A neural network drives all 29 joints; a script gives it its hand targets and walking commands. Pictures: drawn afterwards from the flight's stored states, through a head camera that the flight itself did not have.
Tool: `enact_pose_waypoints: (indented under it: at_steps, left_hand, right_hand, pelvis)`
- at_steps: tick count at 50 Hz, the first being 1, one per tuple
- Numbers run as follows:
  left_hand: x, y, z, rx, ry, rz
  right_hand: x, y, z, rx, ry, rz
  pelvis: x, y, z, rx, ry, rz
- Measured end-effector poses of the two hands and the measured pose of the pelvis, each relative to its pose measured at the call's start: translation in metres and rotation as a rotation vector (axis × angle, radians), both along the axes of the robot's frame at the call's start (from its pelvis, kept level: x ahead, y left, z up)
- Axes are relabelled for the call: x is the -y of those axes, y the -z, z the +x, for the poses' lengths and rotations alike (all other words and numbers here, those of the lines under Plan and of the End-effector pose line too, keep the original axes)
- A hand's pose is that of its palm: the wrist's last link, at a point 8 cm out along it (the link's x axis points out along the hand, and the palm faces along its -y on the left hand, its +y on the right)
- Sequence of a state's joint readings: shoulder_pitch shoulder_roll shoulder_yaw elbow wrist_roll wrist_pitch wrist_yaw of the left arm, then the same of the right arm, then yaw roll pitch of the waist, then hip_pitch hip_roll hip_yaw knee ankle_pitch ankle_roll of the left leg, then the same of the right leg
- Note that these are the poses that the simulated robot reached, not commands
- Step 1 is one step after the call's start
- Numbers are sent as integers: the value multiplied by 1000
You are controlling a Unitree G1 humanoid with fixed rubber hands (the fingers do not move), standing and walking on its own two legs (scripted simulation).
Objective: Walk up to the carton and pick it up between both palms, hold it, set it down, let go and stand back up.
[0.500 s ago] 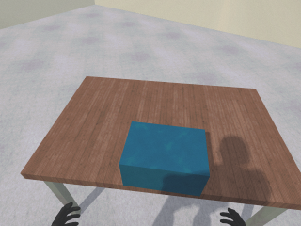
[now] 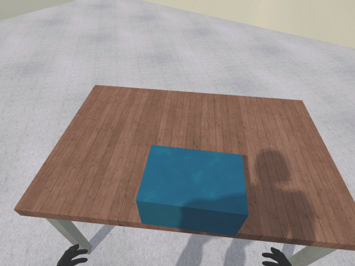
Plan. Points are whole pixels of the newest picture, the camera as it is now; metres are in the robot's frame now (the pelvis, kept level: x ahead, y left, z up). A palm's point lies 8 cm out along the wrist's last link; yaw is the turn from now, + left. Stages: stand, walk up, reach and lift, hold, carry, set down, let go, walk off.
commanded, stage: stand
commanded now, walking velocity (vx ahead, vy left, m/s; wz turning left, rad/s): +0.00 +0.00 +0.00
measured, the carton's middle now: (192, 188) +0.39 -0.03 -0.11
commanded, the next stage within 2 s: none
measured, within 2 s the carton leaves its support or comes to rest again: neither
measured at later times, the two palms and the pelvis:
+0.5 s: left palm out of the picture +0.13 +0.27 -0.09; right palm out of the picture +0.14 -0.25 -0.10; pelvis +0.00 +0.00 +0.00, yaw +0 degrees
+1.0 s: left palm out of the picture +0.13 +0.27 -0.09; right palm out of the picture +0.14 -0.25 -0.10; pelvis +0.00 +0.00 +0.00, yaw +0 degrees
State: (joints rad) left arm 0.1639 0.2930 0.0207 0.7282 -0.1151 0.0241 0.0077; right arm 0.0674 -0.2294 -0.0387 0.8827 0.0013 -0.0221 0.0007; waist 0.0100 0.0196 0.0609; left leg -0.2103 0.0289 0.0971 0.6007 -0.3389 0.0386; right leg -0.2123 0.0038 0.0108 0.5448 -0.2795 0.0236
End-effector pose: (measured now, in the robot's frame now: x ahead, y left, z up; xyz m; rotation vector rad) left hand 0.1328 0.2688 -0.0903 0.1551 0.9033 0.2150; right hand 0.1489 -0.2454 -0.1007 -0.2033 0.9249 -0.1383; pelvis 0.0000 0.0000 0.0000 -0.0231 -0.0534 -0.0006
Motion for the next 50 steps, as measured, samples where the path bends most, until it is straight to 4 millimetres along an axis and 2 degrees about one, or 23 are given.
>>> enact_pose_waypoints:
  at_steps: [50]
  left_hand:
    - [3, 0, -1, 11, 0, -1]
  right_hand:
    - [4, 4, -9, -27, 4, -2]
  pelvis:
    - [3, 0, -2, -1, 0, 4]
